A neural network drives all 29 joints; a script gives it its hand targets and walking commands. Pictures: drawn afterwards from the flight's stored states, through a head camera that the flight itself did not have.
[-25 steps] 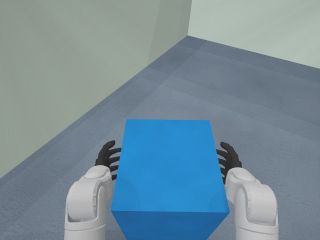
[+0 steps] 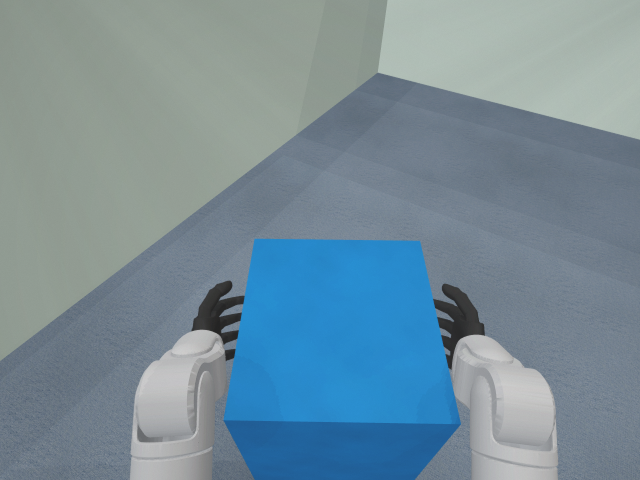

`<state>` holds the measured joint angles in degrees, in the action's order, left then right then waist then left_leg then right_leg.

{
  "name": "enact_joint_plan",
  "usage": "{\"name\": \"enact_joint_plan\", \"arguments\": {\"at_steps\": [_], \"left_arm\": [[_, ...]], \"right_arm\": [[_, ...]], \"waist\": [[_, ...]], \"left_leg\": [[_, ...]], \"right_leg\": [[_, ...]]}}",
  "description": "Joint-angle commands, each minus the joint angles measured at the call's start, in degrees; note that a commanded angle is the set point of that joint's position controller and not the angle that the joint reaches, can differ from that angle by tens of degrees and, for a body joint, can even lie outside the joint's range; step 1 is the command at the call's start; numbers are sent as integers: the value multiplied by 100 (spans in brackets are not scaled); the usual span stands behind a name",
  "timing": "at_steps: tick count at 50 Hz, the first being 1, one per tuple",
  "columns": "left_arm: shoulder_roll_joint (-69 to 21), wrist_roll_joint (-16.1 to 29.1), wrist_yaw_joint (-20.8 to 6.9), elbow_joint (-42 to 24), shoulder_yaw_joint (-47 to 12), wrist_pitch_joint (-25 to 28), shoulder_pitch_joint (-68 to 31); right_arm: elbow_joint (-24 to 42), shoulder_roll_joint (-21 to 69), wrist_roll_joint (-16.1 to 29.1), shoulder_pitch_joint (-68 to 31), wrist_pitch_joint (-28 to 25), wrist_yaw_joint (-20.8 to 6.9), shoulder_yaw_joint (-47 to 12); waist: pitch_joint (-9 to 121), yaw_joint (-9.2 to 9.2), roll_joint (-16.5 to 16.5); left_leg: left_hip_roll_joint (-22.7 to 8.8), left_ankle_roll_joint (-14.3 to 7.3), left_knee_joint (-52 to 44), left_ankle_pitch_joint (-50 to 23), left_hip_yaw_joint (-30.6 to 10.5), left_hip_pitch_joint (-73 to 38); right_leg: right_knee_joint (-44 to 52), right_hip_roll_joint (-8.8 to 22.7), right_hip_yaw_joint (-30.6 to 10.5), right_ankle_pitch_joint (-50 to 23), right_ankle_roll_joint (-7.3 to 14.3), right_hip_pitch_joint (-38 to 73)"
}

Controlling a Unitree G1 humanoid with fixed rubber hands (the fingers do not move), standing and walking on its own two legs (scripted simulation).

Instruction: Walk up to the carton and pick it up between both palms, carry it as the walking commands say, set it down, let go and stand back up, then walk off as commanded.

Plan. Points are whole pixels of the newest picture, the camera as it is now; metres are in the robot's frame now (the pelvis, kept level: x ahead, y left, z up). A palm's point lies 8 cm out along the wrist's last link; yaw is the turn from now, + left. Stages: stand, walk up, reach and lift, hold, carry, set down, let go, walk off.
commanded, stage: carry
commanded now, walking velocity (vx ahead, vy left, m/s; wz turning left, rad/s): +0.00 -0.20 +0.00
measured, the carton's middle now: (334, 367) +0.28 -0.01 +0.02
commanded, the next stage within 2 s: none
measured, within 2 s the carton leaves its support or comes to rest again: neither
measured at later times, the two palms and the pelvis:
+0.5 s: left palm (219, 343) +0.27 +0.13 +0.09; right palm (477, 347) +0.28 -0.16 +0.09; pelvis +0.00 -0.02 +0.01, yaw +1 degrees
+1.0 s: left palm (270, 353) +0.26 +0.07 +0.10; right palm (536, 354) +0.26 -0.22 +0.10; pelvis -0.02 -0.08 +0.01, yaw +1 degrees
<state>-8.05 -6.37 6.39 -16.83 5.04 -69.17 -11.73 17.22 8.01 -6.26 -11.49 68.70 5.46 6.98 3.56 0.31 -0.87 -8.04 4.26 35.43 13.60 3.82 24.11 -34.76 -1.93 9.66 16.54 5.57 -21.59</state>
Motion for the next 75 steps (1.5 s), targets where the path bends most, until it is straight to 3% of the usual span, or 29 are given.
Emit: {"name": "enact_joint_plan", "arguments": {"at_steps": [1, 4, 8, 13, 16, 19, 21, 25, 32, 34, 35, 36, 38, 41, 47, 49, 50, 51, 54, 59, 60, 61, 62, 63, 65, 68, 72, 74, 75], "left_arm": [[-5588, 2390, -1466, -302, -4100, -4, -2471], [-5567, 2407, -1479, -259, -4118, -10, -2478], [-5613, 2424, -1514, -180, -4101, 2, -2481], [-5590, 2339, -1461, -292, -4055, 28, -2297], [-5495, 2377, -1444, -322, -4133, -10, -2486], [-5536, 2486, -1488, -346, -4217, 20, -2447], [-5478, 2451, -1516, -249, -4158, 20, -2432], [-5640, 2390, -1537, -293, -4056, 41, -2418], [-5544, 2263, -1479, -154, -3981, 36, -2203], [-5504, 2265, -1466, -143, -4061, 45, -2211], [-5467, 2314, -1482, -282, -4105, 24, -2327], [-5479, 2381, -1468, -330, -4190, 19, -2609], [-5531, 2439, -1448, -488, -4235, 97, -2675], [-5502, 2485, -1417, -619, -4278, 131, -2576], [-5324, 2361, -1410, -455, -4226, 52, -2143], [-5335, 2358, -1441, -444, -4257, 41, -2177], [-5261, 2238, -1464, -245, -4202, 38, -1990], [-5402, 2206, -1479, -278, -4150, 69, -2084], [-5534, 2226, -1488, -264, -4008, 116, -2215], [-5513, 2115, -1399, -208, -3934, 104, -2134], [-5473, 2085, -1389, -150, -3953, 92, -2086], [-5432, 2070, -1384, -155, -3987, 87, -2092], [-5422, 2170, -1408, -227, -4057, 44, -2327], [-5502, 2217, -1397, -218, -4155, 66, -2607], [-5581, 2439, -1427, -535, -4279, 120, -2781], [-5488, 2488, -1408, -612, -4277, 110, -2648], [-5346, 2394, -1432, -334, -4165, 26, -2181], [-5336, 2373, -1476, -277, -4173, 22, -2167], [-5300, 2206, -1502, -26, -4077, 48, -1897]], "right_arm": [[223, 5450, 2413, -2477, 21, -1553, -4093], [207, 5415, 2353, -2438, 19, -1528, -4085], [371, 5472, 2384, -2632, 33, -1515, -4195], [358, 5490, 2458, -2455, 18, -1571, -4167], [166, 5385, 2385, -2362, 8, -1545, -4068], [312, 5399, 2296, -2371, -5, -1506, -4114], [464, 5351, 2302, -2547, 28, -1491, -4166], [440, 5574, 2449, -2481, 5, -1477, -4262], [426, 5408, 2453, -2396, 47, -1492, -4194], [329, 5400, 2422, -2288, 47, -1532, -4100], [154, 5308, 2360, -2168, 7, -1535, -3996], [87, 5357, 2362, -2250, -21, -1543, -3986], [296, 5471, 2409, -2220, -46, -1563, -4066], [526, 5433, 2383, -2334, -89, -1553, -4066], [529, 5189, 2232, -2079, -36, -1484, -4058], [469, 5152, 2185, -2123, -35, -1476, -4110], [429, 5151, 2181, -2105, 5, -1483, -4158], [474, 5254, 2263, -2367, 50, -1516, -4266], [516, 5443, 2501, -2556, 11, -1532, -4354], [552, 5342, 2588, -2612, 50, -1556, -4277], [480, 5312, 2564, -2548, 60, -1579, -4214], [399, 5254, 2531, -2426, 75, -1609, -4112], [21, 5198, 2427, -2186, 20, -1618, -3945], [39, 5317, 2458, -2315, -18, -1609, -4011], [260, 5500, 2454, -2306, -71, -1612, -4060], [464, 5425, 2382, -2373, -87, -1550, -4035], [415, 5195, 2209, -2158, -15, -1466, -4048], [329, 5140, 2140, -2144, -9, -1457, -4097], [419, 5131, 2193, -2317, 33, -1484, -4224]], "waist": [[1531, 0, 636], [1463, -13, 829], [1190, -37, -824], [1719, 18, 14], [1582, 21, 1653], [1439, -15, 947], [1254, -61, -1191], [1458, -91, -253], [1735, -28, -522], [1800, 74, -32], [1714, 105, 1402], [1513, 174, 1974], [1265, 157, 874], [1280, 51, 1055], [1644, 58, 1411], [1676, 39, 556], [1685, 29, -1023], [1532, -37, -1635], [1474, -72, -908], [1670, 25, -818], [1730, 76, -483], [1650, 107, 538], [1396, 174, 2227], [1167, 183, 1726], [1107, 119, 909], [1335, 59, 1274], [1606, 50, 1286], [1532, 50, -62], [1431, -38, -1870]], "left_leg": [[-755, -485, -632, -823, -747, -884], [-1019, -629, -834, -582, -1075, -698], [86, -119, 350, 842, 312, 339], [-439, -448, -562, -922, -253, -1180], [-1699, -1148, -1140, -1956, -1588, -1484], [-1090, -679, -875, -987, -761, -578], [-109, -110, 406, 900, 276, 582], [270, -220, 2091, 1671, 74, 913], [411, -476, -305, 523, 315, -229], [-495, -594, -1483, -850, -488, -1885], [-2048, -1225, -1473, -2701, -2247, -2409], [-2390, -1797, -1456, -3465, -2467, -2272], [-1900, -1581, -1356, -2982, -1608, -1974], [-1059, -1071, -1135, -3379, -508, -1808], [-944, -694, -722, -3146, -246, -1777], [-635, -286, -135, -1337, -52, -844], [-8, 5, 460, 732, 363, 303], [181, -8, 1141, 2190, 300, 404], [311, -151, 2188, 2054, 78, 699], [456, -431, -479, 313, 362, -538], [149, -482, -1296, -277, 106, -1240], [-984, -636, -1805, -842, -1214, -2060], [-2353, -1473, -1973, -1843, -2643, -2018], [-2266, -1733, -1760, -2260, -2399, -1741], [-1703, -1328, -1585, -1641, -1406, -1554], [-996, -1033, -1272, -2289, -391, -1267], [-911, -738, -783, -1998, -292, -1297], [-468, -212, 163, -191, 20, -217], [295, 76, 884, 1765, 491, 899]], "right_leg": [[330, 809, -672, -833, -474, 321], [284, 748, -786, -338, -636, 350], [1628, 1532, -1648, -1065, -165, 962], [400, 989, -580, -2053, -305, 481], [-468, 581, -543, 792, -775, -305], [695, 591, -578, 120, -831, 657], [1899, 1660, -1962, -811, -416, 1366], [1406, 1732, -1352, -2828, 266, 1780], [852, 1350, -842, -2760, 360, 1718], [169, 1138, -676, -2273, -206, 490], [-406, 739, -529, -326, -678, -690], [-1541, 478, -801, 1555, -767, -1093], [-2360, 439, -1282, 1122, -797, -1401], [-1362, 390, -685, 568, -894, -908], [995, 190, -88, -178, -856, 481], [1855, 959, -770, -1017, -715, 1648], [1568, 1901, -1895, -2576, -264, 2072], [1351, 2027, -1875, -3125, 251, 1631], [1108, 1676, -1323, -2878, 465, 1459], [736, 1284, -889, -2132, 290, 1083], [415, 1173, -815, -1717, 69, 660], [-353, 864, -668, -673, -262, -426], [-1242, 374, -535, 1486, -601, -1272], [-2194, 498, -1261, 1533, -611, -1345], [-2267, 636, -1292, 882, -755, -1402], [-1110, 473, -543, 580, -892, -536], [876, 236, -81, -26, -864, 544], [1972, 1302, -1185, -865, -681, 1653], [1900, 2240, -2390, -1821, -22, 1740]]}}
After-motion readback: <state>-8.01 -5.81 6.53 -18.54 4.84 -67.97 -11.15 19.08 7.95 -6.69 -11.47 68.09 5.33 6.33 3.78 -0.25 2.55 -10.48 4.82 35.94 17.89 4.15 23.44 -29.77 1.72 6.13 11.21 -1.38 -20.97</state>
